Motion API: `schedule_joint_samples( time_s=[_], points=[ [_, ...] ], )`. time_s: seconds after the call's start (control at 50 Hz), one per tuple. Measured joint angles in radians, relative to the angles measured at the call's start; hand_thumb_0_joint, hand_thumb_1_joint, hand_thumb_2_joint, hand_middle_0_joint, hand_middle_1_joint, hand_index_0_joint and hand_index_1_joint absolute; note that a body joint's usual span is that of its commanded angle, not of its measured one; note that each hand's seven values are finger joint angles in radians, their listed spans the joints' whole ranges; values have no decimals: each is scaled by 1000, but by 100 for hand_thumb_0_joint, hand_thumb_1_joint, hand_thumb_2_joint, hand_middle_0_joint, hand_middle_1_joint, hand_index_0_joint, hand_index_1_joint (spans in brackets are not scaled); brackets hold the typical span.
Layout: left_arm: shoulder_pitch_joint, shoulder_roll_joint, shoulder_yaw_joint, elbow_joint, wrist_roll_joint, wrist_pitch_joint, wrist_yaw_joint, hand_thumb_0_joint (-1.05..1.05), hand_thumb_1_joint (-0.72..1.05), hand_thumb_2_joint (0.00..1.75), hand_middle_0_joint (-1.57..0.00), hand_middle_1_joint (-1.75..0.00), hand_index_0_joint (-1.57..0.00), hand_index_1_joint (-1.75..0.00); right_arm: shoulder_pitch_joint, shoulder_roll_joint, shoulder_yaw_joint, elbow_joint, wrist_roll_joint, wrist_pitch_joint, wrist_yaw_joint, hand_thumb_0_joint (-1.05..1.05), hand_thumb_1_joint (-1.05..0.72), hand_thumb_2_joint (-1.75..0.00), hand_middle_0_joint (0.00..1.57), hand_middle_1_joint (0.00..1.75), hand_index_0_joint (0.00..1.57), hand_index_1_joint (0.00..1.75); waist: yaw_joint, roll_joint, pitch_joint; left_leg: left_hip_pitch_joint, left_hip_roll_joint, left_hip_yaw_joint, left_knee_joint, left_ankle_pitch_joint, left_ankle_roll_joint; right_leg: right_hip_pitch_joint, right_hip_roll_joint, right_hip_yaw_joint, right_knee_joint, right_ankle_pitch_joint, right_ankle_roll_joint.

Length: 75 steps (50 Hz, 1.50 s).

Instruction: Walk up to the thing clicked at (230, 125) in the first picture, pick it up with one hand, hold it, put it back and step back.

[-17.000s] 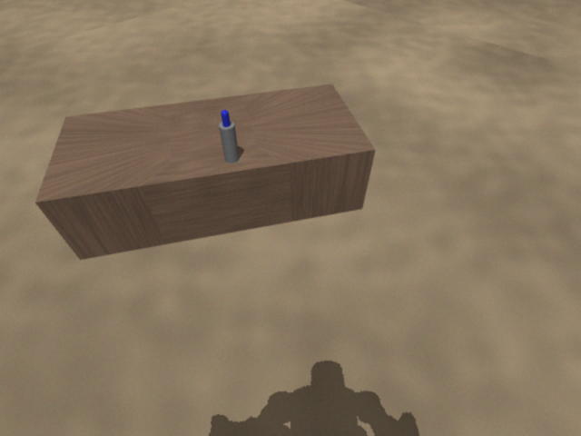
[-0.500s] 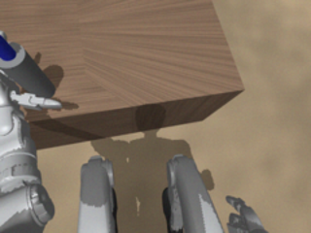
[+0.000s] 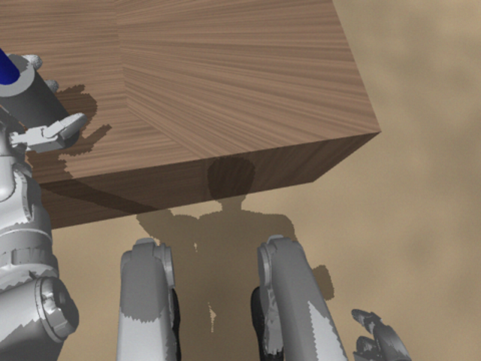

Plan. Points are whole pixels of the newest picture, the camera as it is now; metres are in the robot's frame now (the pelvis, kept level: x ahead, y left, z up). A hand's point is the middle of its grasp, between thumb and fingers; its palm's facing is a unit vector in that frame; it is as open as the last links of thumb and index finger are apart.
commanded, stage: close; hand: left
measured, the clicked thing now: (27, 97) +0.49 +0.29 +0.02
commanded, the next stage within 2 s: settle in 0.20 s
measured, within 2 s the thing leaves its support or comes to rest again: leaves its support in 0.68 s
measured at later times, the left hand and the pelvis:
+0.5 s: hand (41, 111) +0.48 +0.29 +0.00, palm faces +0.27 -0.96 -0.01, open 8.1 cm; pelvis -0.01 +0.00 -0.02, yaw +0 degrees
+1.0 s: hand (12, 65) +0.50 +0.28 +0.08, palm faces +0.29 -0.96 -0.03, open 8.2 cm; pelvis +0.01 +0.00 +0.06, yaw +1 degrees
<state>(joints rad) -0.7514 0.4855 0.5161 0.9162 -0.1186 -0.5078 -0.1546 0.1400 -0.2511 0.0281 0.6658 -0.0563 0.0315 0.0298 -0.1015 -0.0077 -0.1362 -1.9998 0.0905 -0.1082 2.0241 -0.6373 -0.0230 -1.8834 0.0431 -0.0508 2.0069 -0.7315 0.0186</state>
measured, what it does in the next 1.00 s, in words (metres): rises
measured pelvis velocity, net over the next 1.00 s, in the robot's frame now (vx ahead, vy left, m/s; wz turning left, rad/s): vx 0.01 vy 0.00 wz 0.01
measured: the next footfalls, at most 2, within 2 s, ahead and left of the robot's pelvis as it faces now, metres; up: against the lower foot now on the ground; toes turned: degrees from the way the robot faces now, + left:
none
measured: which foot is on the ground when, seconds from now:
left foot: down 0.00-1.00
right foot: down 0.00-1.00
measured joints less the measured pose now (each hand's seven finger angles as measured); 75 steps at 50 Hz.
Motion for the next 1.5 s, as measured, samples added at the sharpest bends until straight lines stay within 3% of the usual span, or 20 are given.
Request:
schedule_joint_samples(
  time_s=[0.1, 0.48, 0.74, 0.86, 0.98, 1.18, 1.5],
  points=[
    [-11, 1, -5, 5, -14, 4, -3, -1, 7, 62, -79, -75, -86, -73, 5, 0, 0, -2, 4, 0, 2, 1, -90, -89, 20, 30, 20, 30, 5, 2, -2, -8, -2, 1, 9, -1, 0, -9, -2, 2, 11, -3, 0],
    [-80, 21, -44, 37, -13, 28, -28, -4, -8, 93, -79, -103, -83, -98, -2, -17, -1, -21, 10, 13, 4, 1, -88, -89, 20, 30, 20, 30, 25, -2, 7, -50, -11, -2, 53, 9, 1, -47, -7, 2, 62, -3, 2],
    [32, -44, -55, -129, 15, 144, 35, -2, -11, 99, -78, -108, -82, -104, 11, 10, 1, -25, 32, 28, -27, 1, -89, -89, 21, 30, 20, 30, 12, 14, -4, 52, -5, 2, -47, 6, 2, 54, -5, -2, -51, 7, 1],
    [19, -17, -34, -106, 21, 133, 57, -2, -12, 99, -78, -108, -82, -104, 15, 15, 0, -1, 27, 20, -33, 1, -89, -89, 21, 30, 20, 30, -7, 17, -21, 126, 1, 8, -122, 8, 2, 125, -2, -2, -130, 18, -1],
    [-6, 13, -35, -48, 11, 127, 32, -2, -12, 100, -78, -108, -82, -104, 35, 1, -7, 1, 27, 9, -30, 1, -89, -89, 21, 30, 20, 30, -13, 25, -24, 181, 3, 11, -170, 8, 3, 181, -2, -2, -185, 22, -1],
    [26, -26, -28, -62, 13, 130, 19, -2, -12, 100, -78, -108, -82, -104, 45, -4, -9, -10, 27, 0, -23, 1, -88, -89, 21, 30, 20, 30, -7, 22, -14, 238, 3, 17, -231, 16, 5, 238, -4, 0, -249, 34, 0],
    [17, -23, -41, -13, 4, 109, 14, -2, -12, 100, -77, -110, -81, -106, 41, 14, -2, 6, 24, -8, -18, 1, -88, -89, 21, 30, 20, 30, -3, 34, -17, 331, 0, 22, -312, 30, 6, 332, -8, -2, -334, 51, 0]
  ],
)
